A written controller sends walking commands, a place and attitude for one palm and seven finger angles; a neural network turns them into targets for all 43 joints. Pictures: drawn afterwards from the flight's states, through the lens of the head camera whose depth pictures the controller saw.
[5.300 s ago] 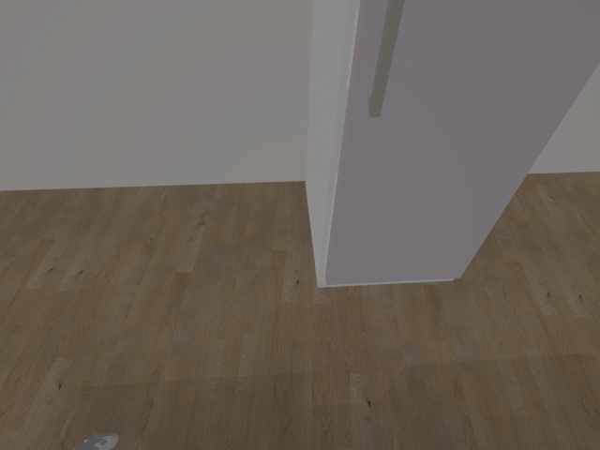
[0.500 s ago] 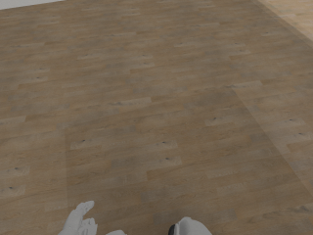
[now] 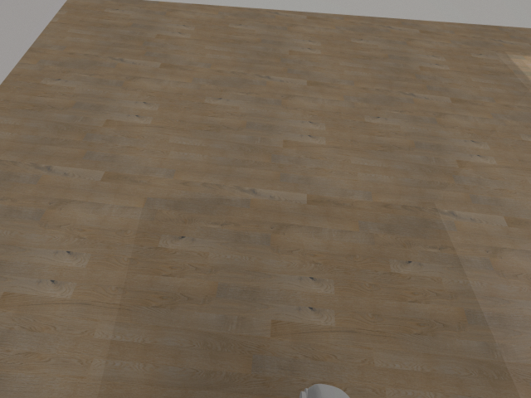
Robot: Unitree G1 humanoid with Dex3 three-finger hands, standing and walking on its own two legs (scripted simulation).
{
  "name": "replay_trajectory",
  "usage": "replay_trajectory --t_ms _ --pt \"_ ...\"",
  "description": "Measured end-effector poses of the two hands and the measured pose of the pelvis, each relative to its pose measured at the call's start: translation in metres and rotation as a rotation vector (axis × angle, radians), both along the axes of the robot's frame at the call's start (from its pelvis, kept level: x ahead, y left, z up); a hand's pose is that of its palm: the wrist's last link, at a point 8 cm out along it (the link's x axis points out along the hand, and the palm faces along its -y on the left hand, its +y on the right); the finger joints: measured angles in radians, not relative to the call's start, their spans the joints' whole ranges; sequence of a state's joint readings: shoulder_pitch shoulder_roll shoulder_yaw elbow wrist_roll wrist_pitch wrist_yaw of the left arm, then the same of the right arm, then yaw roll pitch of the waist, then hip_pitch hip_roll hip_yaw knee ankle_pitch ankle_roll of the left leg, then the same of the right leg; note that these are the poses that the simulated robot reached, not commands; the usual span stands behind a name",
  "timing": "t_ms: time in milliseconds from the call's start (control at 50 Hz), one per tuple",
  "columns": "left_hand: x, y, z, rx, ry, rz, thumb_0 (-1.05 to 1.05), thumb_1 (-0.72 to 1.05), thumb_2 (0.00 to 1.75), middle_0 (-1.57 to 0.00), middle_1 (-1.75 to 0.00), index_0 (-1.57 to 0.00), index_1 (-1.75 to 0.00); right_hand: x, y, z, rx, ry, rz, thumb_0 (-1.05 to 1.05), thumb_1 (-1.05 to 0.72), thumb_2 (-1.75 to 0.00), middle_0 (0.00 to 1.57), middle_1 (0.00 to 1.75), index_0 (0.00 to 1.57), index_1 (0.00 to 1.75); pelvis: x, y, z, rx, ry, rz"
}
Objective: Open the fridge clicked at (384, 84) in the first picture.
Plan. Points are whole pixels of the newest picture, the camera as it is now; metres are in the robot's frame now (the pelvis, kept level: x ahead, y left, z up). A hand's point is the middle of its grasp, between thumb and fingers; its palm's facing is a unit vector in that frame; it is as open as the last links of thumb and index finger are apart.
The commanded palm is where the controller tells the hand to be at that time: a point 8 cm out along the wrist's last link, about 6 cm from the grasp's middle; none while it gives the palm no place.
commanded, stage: turn to face it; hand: left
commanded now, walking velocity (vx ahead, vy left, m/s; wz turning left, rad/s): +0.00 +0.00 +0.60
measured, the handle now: out of the picture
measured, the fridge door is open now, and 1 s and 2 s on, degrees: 0 0 0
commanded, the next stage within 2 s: none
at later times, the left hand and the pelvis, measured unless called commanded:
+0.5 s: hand out of the picture +0.03 +0.14 -0.14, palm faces +0.32 -0.91 -0.26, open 7.4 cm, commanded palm none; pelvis -0.01 -0.07 +0.00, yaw +19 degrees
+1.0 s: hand out of the picture -0.12 +0.20 -0.17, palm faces +0.62 -0.75 -0.25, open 7.4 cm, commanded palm none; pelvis -0.04 -0.02 +0.01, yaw +37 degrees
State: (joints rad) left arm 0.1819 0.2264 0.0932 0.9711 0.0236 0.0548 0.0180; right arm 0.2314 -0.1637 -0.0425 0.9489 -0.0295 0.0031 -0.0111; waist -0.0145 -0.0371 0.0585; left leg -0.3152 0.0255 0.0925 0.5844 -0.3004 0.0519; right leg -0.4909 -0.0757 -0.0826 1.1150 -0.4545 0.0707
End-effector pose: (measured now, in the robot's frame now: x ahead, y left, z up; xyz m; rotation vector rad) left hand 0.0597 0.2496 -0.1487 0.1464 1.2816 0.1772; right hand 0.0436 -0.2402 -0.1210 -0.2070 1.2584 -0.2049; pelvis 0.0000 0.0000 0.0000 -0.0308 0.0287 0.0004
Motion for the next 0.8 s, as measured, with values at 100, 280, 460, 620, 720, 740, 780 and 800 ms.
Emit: replay_trajectory --t_ms 100,280,460,620,720,740,780,800 --pt "-0.011 0.014 0.015 0.037 0.001 0.058 0.00 0.91 0.90 -0.20 -0.30 -0.19 -0.30 0.016 -0.002 0.005 0.007 0.007 0.058 0.00 -0.90 -0.90 0.20 0.30 0.21 0.30 0.002 -0.003 0.008 -0.006 0.005 0.052" --pt "0.001 -0.013 0.031 0.074 -0.117 0.120 0.00 0.91 0.90 -0.20 -0.30 -0.19 -0.30 0.045 -0.036 -0.006 0.026 0.000 0.150 0.01 -0.90 -0.90 0.20 0.30 0.21 0.30 -0.002 -0.034 0.005 0.010 0.001 0.171" --pt "-0.035 -0.059 0.043 0.097 -0.177 0.215 0.00 0.90 0.90 -0.20 -0.30 -0.20 -0.30 0.090 -0.069 -0.015 0.039 -0.033 0.272 0.01 -0.91 -0.90 0.20 0.30 0.20 0.30 -0.006 -0.066 0.002 0.054 -0.023 0.308" --pt "-0.106 -0.071 0.032 0.063 -0.078 0.356 0.00 0.90 0.90 -0.21 -0.30 -0.20 -0.30 0.122 -0.043 -0.004 0.034 -0.022 0.426 0.01 -0.91 -0.90 0.20 0.30 0.20 0.30 -0.014 -0.066 0.006 0.069 -0.019 0.424" --pt "-0.167 -0.061 0.013 0.038 0.007 0.471 0.00 0.90 0.90 -0.21 -0.30 -0.20 -0.30 0.145 0.002 0.000 0.019 -0.054 0.552 0.01 -0.91 -0.90 0.20 0.30 0.20 0.30 -0.024 -0.050 -0.001 0.050 -0.009 0.495" --pt "-0.179 -0.057 0.007 0.032 0.022 0.495 0.00 0.90 0.90 -0.21 -0.30 -0.20 -0.30 0.149 0.013 0.000 0.014 -0.069 0.578 0.01 -0.91 -0.90 0.20 0.30 0.20 0.30 -0.026 -0.045 -0.005 0.043 -0.008 0.509" --pt "-0.202 -0.049 -0.004 0.023 0.055 0.539 0.00 0.90 0.90 -0.21 -0.30 -0.20 -0.30 0.156 0.033 0.000 0.009 -0.108 0.621 0.01 -0.91 -0.90 0.20 0.30 0.20 0.30 -0.031 -0.037 -0.012 0.040 -0.005 0.529" --pt "-0.211 -0.046 -0.006 0.022 0.076 0.553 0.00 0.90 0.90 -0.21 -0.30 -0.20 -0.30 0.157 0.041 0.002 0.011 -0.123 0.636 0.01 -0.91 -0.90 0.20 0.30 0.20 0.30 -0.033 -0.035 -0.012 0.038 -0.006 0.533"
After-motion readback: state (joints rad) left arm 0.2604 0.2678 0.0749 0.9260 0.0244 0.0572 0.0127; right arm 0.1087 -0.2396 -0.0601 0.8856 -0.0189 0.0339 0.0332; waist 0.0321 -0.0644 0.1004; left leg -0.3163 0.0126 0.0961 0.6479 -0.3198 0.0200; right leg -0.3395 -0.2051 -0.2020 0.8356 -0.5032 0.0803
